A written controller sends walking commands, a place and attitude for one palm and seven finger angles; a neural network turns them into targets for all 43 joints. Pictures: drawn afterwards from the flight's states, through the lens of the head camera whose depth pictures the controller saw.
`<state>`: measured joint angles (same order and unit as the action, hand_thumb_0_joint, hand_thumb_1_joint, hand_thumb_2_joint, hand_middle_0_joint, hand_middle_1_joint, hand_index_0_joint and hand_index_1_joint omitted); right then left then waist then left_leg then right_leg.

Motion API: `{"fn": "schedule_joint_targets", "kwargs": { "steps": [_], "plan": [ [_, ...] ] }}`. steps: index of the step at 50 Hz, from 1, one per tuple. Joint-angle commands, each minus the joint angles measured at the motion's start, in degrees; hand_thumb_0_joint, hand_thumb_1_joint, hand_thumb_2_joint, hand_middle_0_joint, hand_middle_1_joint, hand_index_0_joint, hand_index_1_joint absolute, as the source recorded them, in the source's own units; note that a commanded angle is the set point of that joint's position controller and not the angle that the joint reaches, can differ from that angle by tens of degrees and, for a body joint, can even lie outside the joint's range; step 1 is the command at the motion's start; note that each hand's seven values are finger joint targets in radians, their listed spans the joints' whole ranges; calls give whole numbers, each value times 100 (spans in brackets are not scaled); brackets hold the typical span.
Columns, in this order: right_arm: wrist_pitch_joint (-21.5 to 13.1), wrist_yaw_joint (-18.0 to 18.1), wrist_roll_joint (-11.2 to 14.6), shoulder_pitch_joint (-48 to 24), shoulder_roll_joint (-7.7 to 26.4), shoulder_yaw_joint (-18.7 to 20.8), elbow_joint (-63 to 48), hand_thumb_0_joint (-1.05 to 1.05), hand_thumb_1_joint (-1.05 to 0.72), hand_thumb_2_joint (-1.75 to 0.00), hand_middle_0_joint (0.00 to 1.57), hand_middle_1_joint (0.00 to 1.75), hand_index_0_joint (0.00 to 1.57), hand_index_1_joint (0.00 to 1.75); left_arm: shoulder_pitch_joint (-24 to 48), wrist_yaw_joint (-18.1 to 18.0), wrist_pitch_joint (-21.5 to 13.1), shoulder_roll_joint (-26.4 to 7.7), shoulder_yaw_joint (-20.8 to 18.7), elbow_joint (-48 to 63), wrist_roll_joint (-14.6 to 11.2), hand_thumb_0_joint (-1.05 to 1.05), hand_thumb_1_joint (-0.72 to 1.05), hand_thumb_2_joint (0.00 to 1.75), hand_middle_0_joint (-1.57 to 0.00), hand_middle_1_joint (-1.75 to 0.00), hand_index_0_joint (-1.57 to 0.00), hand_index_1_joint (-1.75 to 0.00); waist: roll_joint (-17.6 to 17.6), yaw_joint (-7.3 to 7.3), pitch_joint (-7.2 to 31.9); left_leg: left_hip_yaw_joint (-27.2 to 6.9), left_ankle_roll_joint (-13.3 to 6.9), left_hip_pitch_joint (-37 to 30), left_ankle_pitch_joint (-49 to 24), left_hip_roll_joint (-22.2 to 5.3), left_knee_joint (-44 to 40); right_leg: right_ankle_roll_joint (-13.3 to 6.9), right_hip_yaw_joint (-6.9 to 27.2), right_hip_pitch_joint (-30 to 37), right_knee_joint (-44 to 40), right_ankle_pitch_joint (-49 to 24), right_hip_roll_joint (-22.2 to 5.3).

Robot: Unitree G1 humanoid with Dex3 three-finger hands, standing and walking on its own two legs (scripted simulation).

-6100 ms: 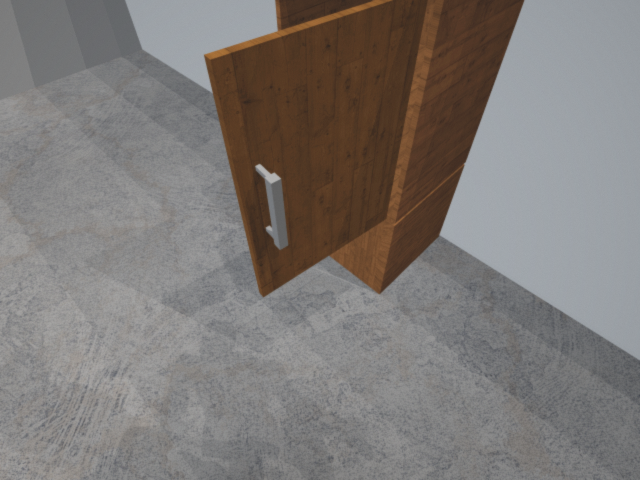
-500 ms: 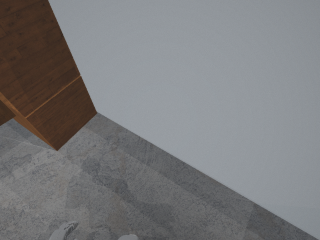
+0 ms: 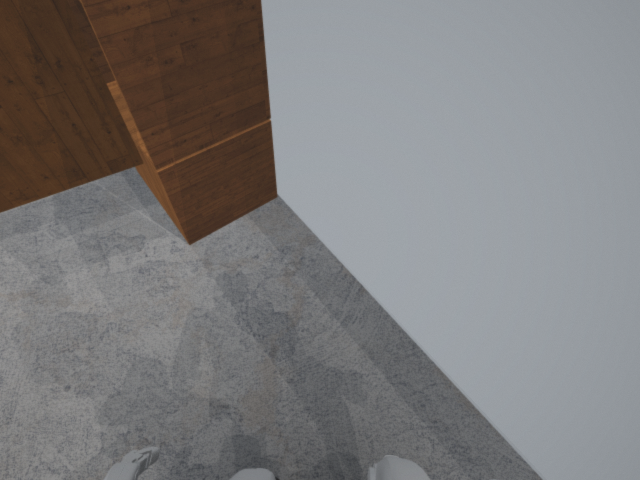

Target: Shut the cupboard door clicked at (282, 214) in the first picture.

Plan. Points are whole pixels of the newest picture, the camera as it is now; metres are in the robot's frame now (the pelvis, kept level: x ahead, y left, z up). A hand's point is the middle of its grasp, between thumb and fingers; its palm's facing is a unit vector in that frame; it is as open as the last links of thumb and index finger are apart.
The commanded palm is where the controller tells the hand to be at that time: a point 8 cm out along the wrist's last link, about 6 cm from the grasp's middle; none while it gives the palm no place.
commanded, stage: turn to face it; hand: left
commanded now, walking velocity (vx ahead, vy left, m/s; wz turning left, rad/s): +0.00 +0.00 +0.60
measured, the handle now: out of the picture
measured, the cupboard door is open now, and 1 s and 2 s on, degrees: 83 83 83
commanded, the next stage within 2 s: take the last steps up to it in 0.82 s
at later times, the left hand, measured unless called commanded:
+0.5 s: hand out of the picture +0.01 +0.21 -0.18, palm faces +0.35 -0.91 -0.24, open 7.4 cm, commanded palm none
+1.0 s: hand out of the picture -0.02 +0.16 -0.18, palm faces +0.53 -0.83 -0.18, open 7.4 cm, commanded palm none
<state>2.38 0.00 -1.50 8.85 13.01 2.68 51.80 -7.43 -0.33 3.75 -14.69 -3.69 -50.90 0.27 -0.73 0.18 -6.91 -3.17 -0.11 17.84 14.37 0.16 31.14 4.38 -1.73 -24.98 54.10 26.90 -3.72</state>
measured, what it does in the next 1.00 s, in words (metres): steps on the spot, turning left: right foot, then left foot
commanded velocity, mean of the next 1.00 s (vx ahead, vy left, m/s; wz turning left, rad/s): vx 0.03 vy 0.02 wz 0.41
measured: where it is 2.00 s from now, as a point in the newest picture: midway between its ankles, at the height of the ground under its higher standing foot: (244, 449)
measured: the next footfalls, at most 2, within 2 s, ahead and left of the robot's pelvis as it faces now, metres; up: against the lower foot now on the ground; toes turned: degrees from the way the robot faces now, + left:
right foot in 0.10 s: +0.05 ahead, -0.16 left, +0.00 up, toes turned +2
left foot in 0.38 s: +0.02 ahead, +0.11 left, +0.00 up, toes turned +20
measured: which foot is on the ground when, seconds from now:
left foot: down 0.00-0.08, up 0.10-0.36, down 0.38-0.70, up 0.72-0.96, down 0.98-1.00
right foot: up 0.00-0.08, down 0.10-0.38, up 0.40-0.68, down 0.70-0.98, up 1.00-1.00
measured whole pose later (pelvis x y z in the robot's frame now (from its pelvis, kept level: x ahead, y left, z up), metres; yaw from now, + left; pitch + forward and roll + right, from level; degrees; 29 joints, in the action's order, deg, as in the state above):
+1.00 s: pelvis +0.05 -0.02 -0.01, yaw +30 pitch +0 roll +0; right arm 1.7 -0.3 -0.8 6.9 12.2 2.2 54.9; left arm -14.3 -0.5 1.1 -11.3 -2.1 -55.2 0.5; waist -2.6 -0.8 -5.6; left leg 3.0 -0.4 15.6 15.5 0.7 32.5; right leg 2.7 -7.3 -13.9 36.4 22.4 -6.4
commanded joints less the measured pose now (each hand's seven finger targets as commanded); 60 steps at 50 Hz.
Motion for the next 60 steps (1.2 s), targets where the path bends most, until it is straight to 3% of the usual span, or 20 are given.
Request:
{"fn": "schedule_joint_targets", "kwargs": {
  "steps": [1,3,4,5,10,13,16,17,19,20,25,32,33,35,39,46,47,49,50,60],
  "plan": [
    [-32,48,-17,-219,1276,417,-409,0,-90,-90,20,30,20,30,-370,-30,-219,-401,-117,421,10,0,90,90,-20,-30,-20,-30,969,-57,981,-1420,-768,-25,-1317,-1116,-785,-64,-103,1082,-1505,-389,291],
    [4,17,67,-408,1010,399,-536,0,-90,-90,20,30,20,30,-906,-85,-311,-725,-215,321,50,0,90,90,-20,-30,-20,-30,238,-340,1012,-1099,-319,898,-225,-520,68,-193,319,2273,-3233,-941,-161],
    [0,-27,106,-318,601,353,-650,0,-90,-90,20,30,20,30,-984,-135,-371,-1248,-320,344,145,0,90,90,-20,-30,-20,-30,-1487,-373,940,-76,179,1852,1348,341,1408,-802,2096,2608,-3996,-876,-1762],
    [4,-67,66,-407,738,372,-720,0,-90,-90,20,30,20,30,-821,-145,-352,-1403,-287,447,130,0,90,90,-20,-30,-20,-30,-1454,-367,875,30,219,1560,2137,234,2785,-1340,2309,1827,-4107,-1321,-2552],
    [94,-174,96,-401,479,284,-475,0,-90,-90,20,30,20,30,-185,-172,-388,-805,-156,541,137,0,90,90,-20,-30,-20,-30,-1467,15,632,403,354,1128,1419,-198,2957,-1073,163,1552,-3280,-3528,-1533],
    [31,-209,103,-667,300,187,-532,0,-90,-90,20,30,20,30,-610,-145,-393,-1032,-232,408,147,0,90,90,-20,-30,-20,-30,-1117,-237,750,842,338,730,1309,-9,1571,-1012,7,1951,-2928,-4062,-1576],
    [-31,-185,88,-249,447,189,-450,0,-90,-90,20,30,20,30,-671,-108,-369,-1116,-277,324,94,0,90,90,-20,-30,-20,-30,-1023,-41,993,972,232,-123,388,75,99,-675,-358,1919,-2187,-4073,-1529],
    [-77,-178,69,88,657,242,-359,0,-90,-90,20,30,20,30,-592,-82,-354,-1078,-274,357,39,0,90,90,-20,-30,-20,-30,-523,174,1208,816,126,-926,-476,-40,-570,-416,-568,1479,-1482,-3868,-1446],
    [-103,-84,12,904,1745,492,-230,0,-90,-90,20,30,20,30,-253,-60,-288,-462,-68,760,14,0,90,90,-20,-30,-20,-30,1860,572,1536,-2199,-1339,-2172,-4230,-2488,-864,127,-452,-841,811,1271,-322],
    [-102,-20,13,1042,1674,457,-174,0,-90,-90,20,30,20,30,118,-105,-210,-580,-55,851,59,0,90,90,-20,-30,-20,-30,960,597,1401,-2143,-1488,-2022,-4003,-2526,-726,76,-41,-1052,1240,1127,-383],
    [-141,113,-12,39,1159,299,-337,0,-90,-90,20,30,20,30,-98,-30,-156,-409,-88,402,26,0,90,90,-20,-30,-20,-30,1072,85,968,-916,-943,-923,-2810,-1416,-852,52,81,-363,702,69,-209],
    [-40,65,15,-266,1105,323,-311,0,-90,-90,20,30,20,30,-705,-21,-261,-354,-79,180,19,0,90,90,-20,-30,-20,-30,938,-174,961,-941,-636,-40,-1585,-1036,-525,-75,-307,1512,-2087,-1025,282],
    [-40,43,56,-289,959,308,-343,0,-90,-90,20,30,20,30,-951,-52,-320,-521,-120,131,41,0,90,90,-20,-30,-20,-30,525,-292,1012,-773,-398,232,-1050,-755,-93,-130,-74,2007,-2906,-1469,41],
    [-15,-24,110,-260,504,251,-542,0,-90,-90,20,30,20,30,-1025,-106,-394,-1316,-253,168,158,0,90,90,-20,-30,-20,-30,-1624,-358,840,208,162,1204,2154,327,2315,-1248,2211,1953,-3948,-2284,-2359],
    [71,-48,65,-267,499,244,-245,0,-90,-90,20,30,20,30,-449,-146,-419,-677,-90,269,105,0,90,90,-20,-30,-20,-30,-1455,-47,548,64,210,1199,1380,-65,3593,-1218,814,1420,-3529,-3198,-1464],
    [-119,-34,102,-149,170,37,45,0,-90,-90,20,30,20,30,-925,-134,-451,-841,-159,-138,81,0,90,90,-20,-30,-20,-30,-988,-113,1022,765,218,-219,319,180,-143,-860,175,2167,-2506,-4752,-1205],
    [-164,-32,83,113,317,55,123,0,-90,-90,20,30,20,30,-811,-120,-442,-804,-150,-143,23,0,90,90,-20,-30,-20,-30,-756,40,1088,693,135,-853,-383,46,-752,-627,57,1759,-2280,-4095,-1171],
    [-209,2,-37,582,1199,235,160,0,-90,-90,20,30,20,30,-714,-47,-372,-307,-66,102,-12,0,90,90,-20,-30,-20,-30,1570,235,1223,-1594,-930,-1935,-1929,-1913,-1111,-53,-661,-113,-733,342,-198],
    [-154,40,-62,833,1316,256,236,0,-90,-90,20,30,20,30,-259,-53,-303,-321,-19,239,70,0,90,90,-20,-30,-20,-30,1473,415,1024,-2005,-1379,-1685,-1113,-2208,-1354,-112,-362,-501,209,1183,-60],
    [-340,91,-16,571,841,157,322,0,-90,-90,20,30,20,30,-77,173,-403,-77,-31,-12,93,0,90,90,-20,-30,-20,-30,886,3,499,-943,-1049,-584,257,-1146,-1609,-235,-413,425,-1159,-180,49]
  ]
}}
